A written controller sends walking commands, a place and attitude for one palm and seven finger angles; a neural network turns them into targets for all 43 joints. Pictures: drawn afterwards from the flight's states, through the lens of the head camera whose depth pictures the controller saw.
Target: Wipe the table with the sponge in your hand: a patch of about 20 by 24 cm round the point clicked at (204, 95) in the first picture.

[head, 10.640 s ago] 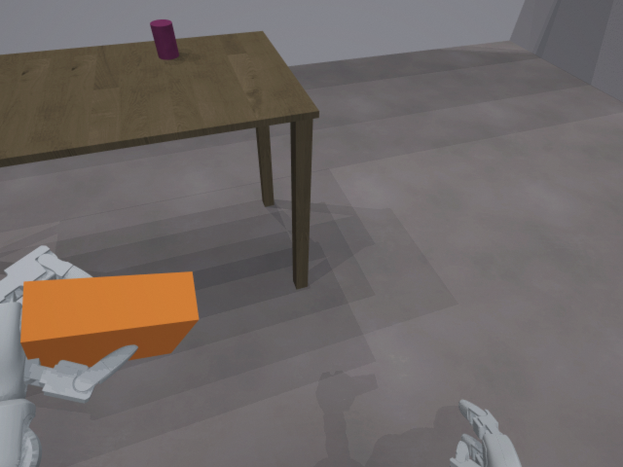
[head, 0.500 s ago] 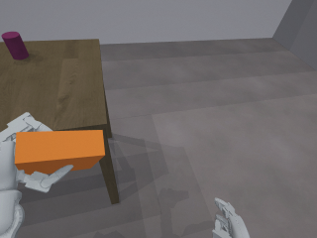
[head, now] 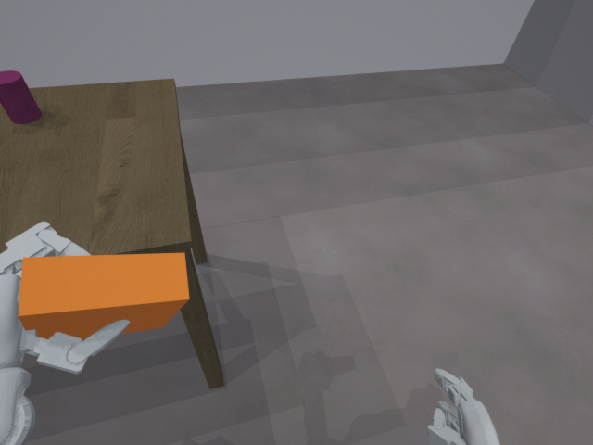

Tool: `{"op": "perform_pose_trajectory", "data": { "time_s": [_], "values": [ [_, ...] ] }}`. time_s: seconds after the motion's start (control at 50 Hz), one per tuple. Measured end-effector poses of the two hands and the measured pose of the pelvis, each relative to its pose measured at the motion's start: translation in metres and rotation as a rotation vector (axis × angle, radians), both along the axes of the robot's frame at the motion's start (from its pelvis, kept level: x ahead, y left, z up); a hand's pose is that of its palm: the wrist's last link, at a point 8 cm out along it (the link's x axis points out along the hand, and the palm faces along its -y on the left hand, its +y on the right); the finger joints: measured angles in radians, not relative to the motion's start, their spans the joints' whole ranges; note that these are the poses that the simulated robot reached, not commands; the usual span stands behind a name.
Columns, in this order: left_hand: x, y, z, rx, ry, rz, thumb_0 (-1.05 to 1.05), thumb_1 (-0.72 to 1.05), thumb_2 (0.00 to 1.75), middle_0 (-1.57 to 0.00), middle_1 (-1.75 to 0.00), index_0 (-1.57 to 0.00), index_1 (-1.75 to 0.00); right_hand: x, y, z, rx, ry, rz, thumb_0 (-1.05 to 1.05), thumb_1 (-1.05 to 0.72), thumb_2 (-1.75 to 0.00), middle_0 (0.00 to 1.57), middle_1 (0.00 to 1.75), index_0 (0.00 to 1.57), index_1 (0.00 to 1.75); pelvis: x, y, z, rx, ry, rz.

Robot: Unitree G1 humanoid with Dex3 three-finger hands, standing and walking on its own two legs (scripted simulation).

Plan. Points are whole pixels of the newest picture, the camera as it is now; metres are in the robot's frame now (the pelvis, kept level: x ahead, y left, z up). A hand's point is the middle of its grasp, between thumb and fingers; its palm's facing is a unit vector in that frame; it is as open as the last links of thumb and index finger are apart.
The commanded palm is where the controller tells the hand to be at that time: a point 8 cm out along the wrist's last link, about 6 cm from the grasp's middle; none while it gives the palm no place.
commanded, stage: look again from close up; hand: left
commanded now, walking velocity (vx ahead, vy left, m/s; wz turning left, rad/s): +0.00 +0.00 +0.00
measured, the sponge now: (130, 297) +0.23 +0.21 +0.13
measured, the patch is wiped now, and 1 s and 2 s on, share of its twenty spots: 0.00 0.00 0.00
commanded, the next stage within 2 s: shuffle to correct the standing spot in 0.16 s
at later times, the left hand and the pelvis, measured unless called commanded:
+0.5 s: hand (90, 295) +0.22 +0.24 +0.15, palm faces +0.38 -0.85 -0.36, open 9.2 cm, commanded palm +0.17 +0.27 +0.17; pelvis +0.01 -0.01 -0.01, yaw +0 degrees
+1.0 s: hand (68, 255) +0.26 +0.28 +0.15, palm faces +0.36 -0.85 -0.38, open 9.2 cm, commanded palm +0.21 +0.32 +0.17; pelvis +0.03 +0.05 -0.03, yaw -4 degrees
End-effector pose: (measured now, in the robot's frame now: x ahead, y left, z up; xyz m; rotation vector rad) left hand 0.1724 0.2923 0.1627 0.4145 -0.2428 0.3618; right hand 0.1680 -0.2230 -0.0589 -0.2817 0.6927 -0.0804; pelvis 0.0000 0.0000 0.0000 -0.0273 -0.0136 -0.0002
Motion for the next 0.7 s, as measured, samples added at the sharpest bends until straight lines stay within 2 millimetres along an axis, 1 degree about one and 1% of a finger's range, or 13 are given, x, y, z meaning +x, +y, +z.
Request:
{"op": "perform_pose_trajectory", "data": {
  "time_s": [0.22, 0.36, 0.44, 0.5, 0.58, 0.7],
  "values": [
    [-0.003, -0.01, -0.001, -0.015, 0.004, 0.02, -0.01, -0.43, 1.04, -0.83, -1.36, -0.83, -1.37, -0.006, 0.001, -0.007, 0.03, 0.021, 0.01, 0.01, -0.91, -0.9, 0.2, 0.3, 0.2, 0.3, -0.001, -0.009, 0.001, 0.0, 0.003, 0.007],
    [-0.001, -0.015, -0.001, -0.008, 0.014, 0.014, -0.01, -0.43, 1.04, -0.83, -1.36, -0.83, -1.37, -0.005, -0.007, -0.008, 0.027, 0.021, 0.004, 0.01, -0.91, -0.9, 0.2, 0.3, 0.2, 0.3, 0.001, -0.012, 0.001, -0.003, 0.009, 0.008],
    [0.001, -0.016, 0.0, 0.005, 0.007, 0.0, -0.01, -0.43, 1.04, -0.83, -1.36, -0.83, -1.37, -0.002, -0.013, -0.008, 0.014, 0.012, -0.005, 0.01, -0.91, -0.9, 0.2, 0.3, 0.2, 0.3, 0.005, -0.01, -0.002, -0.012, 0.013, 0.006],
    [0.004, -0.014, 0.001, 0.013, -0.008, -0.013, -0.01, -0.43, 1.04, -0.83, -1.36, -0.83, -1.37, 0.001, -0.017, -0.009, 0.0, 0.011, -0.016, 0.01, -0.91, -0.9, 0.2, 0.3, 0.2, 0.3, 0.009, -0.006, -0.005, -0.018, 0.014, 0.003],
    [0.013, -0.006, 0.001, 0.022, -0.031, -0.025, -0.01, -0.43, 1.04, -0.83, -1.36, -0.83, -1.37, 0.005, -0.017, -0.01, -0.013, 0.017, -0.038, 0.01, -0.91, -0.9, 0.2, 0.3, 0.2, 0.3, 0.015, 0.002, -0.009, -0.015, 0.011, -0.004],
    [0.03, 0.005, 0.003, 0.057, -0.039, -0.041, -0.01, -0.43, 1.04, -0.83, -1.36, -0.83, -1.37, 0.011, -0.005, -0.014, -0.001, 0.011, -0.057, 0.01, -0.91, -0.9, 0.2, 0.3, 0.2, 0.3, 0.022, 0.012, -0.013, 0.012, 0.009, -0.026]
  ]
}}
